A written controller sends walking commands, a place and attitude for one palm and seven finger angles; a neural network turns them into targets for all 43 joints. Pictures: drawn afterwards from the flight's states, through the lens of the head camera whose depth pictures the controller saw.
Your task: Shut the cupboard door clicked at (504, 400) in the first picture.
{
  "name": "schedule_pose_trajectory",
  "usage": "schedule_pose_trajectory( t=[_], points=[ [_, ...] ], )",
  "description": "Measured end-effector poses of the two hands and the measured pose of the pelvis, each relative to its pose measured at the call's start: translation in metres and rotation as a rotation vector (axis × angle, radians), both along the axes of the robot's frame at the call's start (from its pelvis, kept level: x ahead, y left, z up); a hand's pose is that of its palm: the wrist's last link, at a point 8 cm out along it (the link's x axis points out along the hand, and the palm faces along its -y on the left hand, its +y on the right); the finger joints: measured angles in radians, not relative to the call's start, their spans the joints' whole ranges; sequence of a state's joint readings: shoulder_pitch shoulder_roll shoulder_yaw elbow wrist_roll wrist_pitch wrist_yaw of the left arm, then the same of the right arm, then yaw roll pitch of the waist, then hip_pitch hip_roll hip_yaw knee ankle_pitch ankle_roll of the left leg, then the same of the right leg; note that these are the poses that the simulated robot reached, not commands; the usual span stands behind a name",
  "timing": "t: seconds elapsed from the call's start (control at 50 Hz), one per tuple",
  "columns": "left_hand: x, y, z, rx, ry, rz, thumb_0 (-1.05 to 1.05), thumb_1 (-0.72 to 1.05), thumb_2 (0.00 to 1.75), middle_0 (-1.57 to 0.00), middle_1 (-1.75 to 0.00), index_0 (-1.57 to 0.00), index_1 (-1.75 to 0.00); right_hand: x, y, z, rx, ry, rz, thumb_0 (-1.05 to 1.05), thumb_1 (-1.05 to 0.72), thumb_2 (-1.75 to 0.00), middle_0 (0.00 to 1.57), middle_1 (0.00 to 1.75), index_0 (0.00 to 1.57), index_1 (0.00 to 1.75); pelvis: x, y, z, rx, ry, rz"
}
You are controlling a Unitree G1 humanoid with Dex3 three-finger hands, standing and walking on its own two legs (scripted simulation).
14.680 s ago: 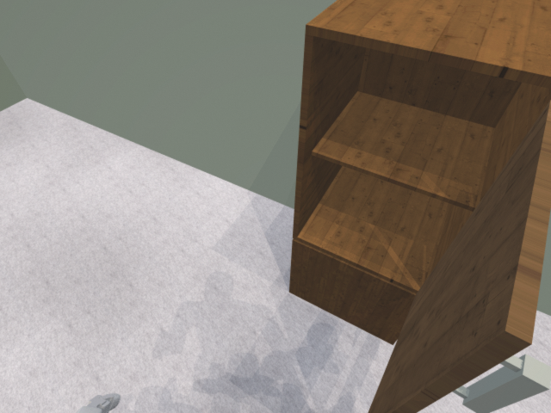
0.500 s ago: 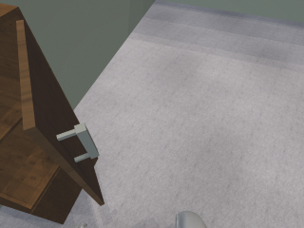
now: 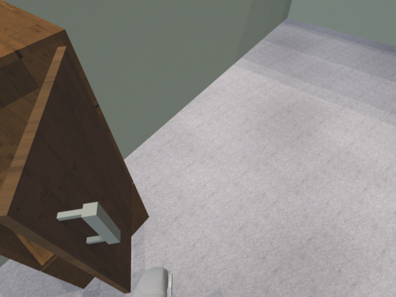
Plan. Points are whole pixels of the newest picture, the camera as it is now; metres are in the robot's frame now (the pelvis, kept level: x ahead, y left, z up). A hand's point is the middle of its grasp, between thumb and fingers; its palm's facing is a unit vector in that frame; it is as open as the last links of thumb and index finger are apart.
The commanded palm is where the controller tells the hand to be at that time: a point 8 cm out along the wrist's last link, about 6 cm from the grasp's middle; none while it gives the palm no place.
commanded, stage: shuffle to correct the standing spot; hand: left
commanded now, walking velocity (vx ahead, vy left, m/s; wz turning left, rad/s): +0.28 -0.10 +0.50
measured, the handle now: (91, 227) +0.22 +0.22 +0.05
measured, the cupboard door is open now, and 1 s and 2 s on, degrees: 46 47 47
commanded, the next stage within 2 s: none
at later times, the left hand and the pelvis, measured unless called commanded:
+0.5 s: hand out of the picture +0.13 +0.18 -0.18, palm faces +0.26 -0.95 -0.17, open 7.3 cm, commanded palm none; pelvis +0.15 +0.00 -0.01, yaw +14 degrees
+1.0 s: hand (194, 277) +0.20 +0.03 -0.18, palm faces +0.57 -0.81 -0.14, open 7.4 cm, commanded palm none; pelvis +0.31 -0.07 -0.01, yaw +32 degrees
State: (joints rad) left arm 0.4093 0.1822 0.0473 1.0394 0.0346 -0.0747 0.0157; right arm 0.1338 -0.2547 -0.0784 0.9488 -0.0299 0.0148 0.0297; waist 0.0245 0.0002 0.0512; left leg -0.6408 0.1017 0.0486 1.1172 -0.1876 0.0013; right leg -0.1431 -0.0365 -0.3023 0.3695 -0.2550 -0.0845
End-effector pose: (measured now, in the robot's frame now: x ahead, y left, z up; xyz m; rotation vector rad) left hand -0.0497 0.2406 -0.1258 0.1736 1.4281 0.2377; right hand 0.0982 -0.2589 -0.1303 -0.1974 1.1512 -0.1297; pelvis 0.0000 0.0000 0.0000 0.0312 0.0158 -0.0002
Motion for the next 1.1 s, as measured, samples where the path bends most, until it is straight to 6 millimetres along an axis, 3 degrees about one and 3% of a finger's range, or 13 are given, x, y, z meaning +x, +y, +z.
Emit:
schedule_pose_trajectory(
  t=[0.08,0.18,0.26,0.32,0.38,0.46,0.56,0.64,0.7,0.76,0.86,0.98,1.1],
  points=[
    [-0.019,-0.025,-0.005,-0.048,0.073,0.081,0.0,0.92,0.9,-0.2,-0.3,-0.2,-0.3,0.066,0.013,0.004,0.008,-0.045,0.101,0.01,-0.91,-0.9,0.19,0.3,0.19,0.3,0.023,-0.005,-0.002,-0.011,0.0,0.046],
    [-0.025,-0.054,-0.014,-0.12,0.147,0.184,0.0,0.91,0.9,-0.2,-0.3,-0.19,-0.3,0.141,0.054,0.001,0.044,-0.086,0.235,0.01,-0.91,-0.9,0.19,0.3,0.19,0.3,0.055,-0.004,-0.009,-0.023,-0.001,0.106],
    [-0.013,-0.066,-0.028,-0.173,0.188,0.244,0.0,0.91,0.9,-0.2,-0.3,-0.2,-0.3,0.187,0.089,-0.007,0.07,-0.135,0.3,0.01,-0.91,-0.9,0.2,0.3,0.19,0.3,0.087,0.006,-0.022,-0.026,-0.002,0.146],
    [0.017,-0.058,-0.04,-0.19,0.174,0.242,0.0,0.91,0.9,-0.21,-0.3,-0.2,-0.3,0.195,0.098,-0.013,0.076,-0.15,0.283,0.01,-0.9,-0.9,0.2,0.3,0.2,0.3,0.104,0.011,-0.028,-0.026,-0.016,0.17],
    [0.073,-0.038,-0.042,-0.152,0.059,0.233,0.0,0.91,0.9,-0.21,-0.3,-0.2,-0.3,0.176,0.087,-0.013,0.051,-0.057,0.265,0.0,-0.9,-0.9,0.2,0.3,0.2,0.3,0.12,0.008,-0.019,-0.025,-0.027,0.201],
    [0.156,-0.015,-0.032,-0.095,-0.128,0.206,0.0,0.91,0.9,-0.2,-0.3,-0.2,-0.3,0.176,0.043,0.001,-0.043,-0.008,0.21,-0.04,-0.95,-0.9,0.21,0.3,0.2,0.3,0.14,0.001,-0.008,-0.033,-0.02,0.234],
    [0.167,-0.015,-0.022,-0.059,-0.025,0.211,-0.01,0.91,0.9,-0.2,-0.3,-0.21,-0.31,0.175,-0.005,0.002,-0.096,0.114,0.206,-0.03,-0.94,-0.9,0.2,0.3,0.2,0.3,0.17,-0.017,-0.004,-0.039,0.003,0.272],
    [0.174,-0.026,-0.019,-0.011,0.024,0.243,-0.01,0.91,0.9,-0.2,-0.3,-0.2,-0.31,0.183,-0.038,-0.01,-0.102,0.219,0.213,-0.01,-0.92,-0.9,0.2,0.3,0.2,0.3,0.2,-0.04,-0.01,-0.031,0.019,0.308],
    [0.178,-0.039,-0.018,0.039,0.029,0.279,-0.01,0.91,0.9,-0.2,-0.3,-0.19,-0.31,0.202,-0.059,-0.028,-0.099,0.278,0.236,0.0,-0.91,-0.9,0.2,0.3,0.2,0.3,0.225,-0.059,-0.022,-0.033,0.02,0.341],
    [0.18,-0.06,-0.01,0.061,0.003,0.337,0.0,0.91,0.9,-0.2,-0.3,-0.19,-0.31,0.236,-0.061,-0.031,-0.092,0.293,0.293,0.01,-0.91,-0.9,0.2,0.3,0.2,0.3,0.244,-0.068,-0.019,-0.032,0.008,0.395],
    [0.189,-0.107,-0.008,0.016,-0.009,0.431,0.0,0.91,0.9,-0.2,-0.3,-0.19,-0.3,0.322,-0.03,-0.018,-0.037,0.181,0.409,0.01,-0.91,-0.9,0.2,0.3,0.19,0.3,0.276,-0.077,-0.007,-0.017,0.0,0.472],
    [0.211,-0.16,-0.024,-0.105,-0.017,0.535,0.0,0.91,0.9,-0.2,-0.3,-0.19,-0.3,0.426,0.037,-0.002,0.018,0.005,0.564,0.01,-0.91,-0.9,0.2,0.3,0.19,0.3,0.309,-0.076,-0.007,-0.027,-0.005,0.547],
    [0.227,-0.184,-0.054,-0.217,0.006,0.636,0.0,0.91,0.9,-0.21,-0.3,-0.2,-0.3,0.496,0.105,0.003,0.037,-0.161,0.687,0.01,-0.91,-0.9,0.2,0.3,0.2,0.3,0.337,-0.062,-0.026,-0.048,-0.021,0.604]
  ],
)
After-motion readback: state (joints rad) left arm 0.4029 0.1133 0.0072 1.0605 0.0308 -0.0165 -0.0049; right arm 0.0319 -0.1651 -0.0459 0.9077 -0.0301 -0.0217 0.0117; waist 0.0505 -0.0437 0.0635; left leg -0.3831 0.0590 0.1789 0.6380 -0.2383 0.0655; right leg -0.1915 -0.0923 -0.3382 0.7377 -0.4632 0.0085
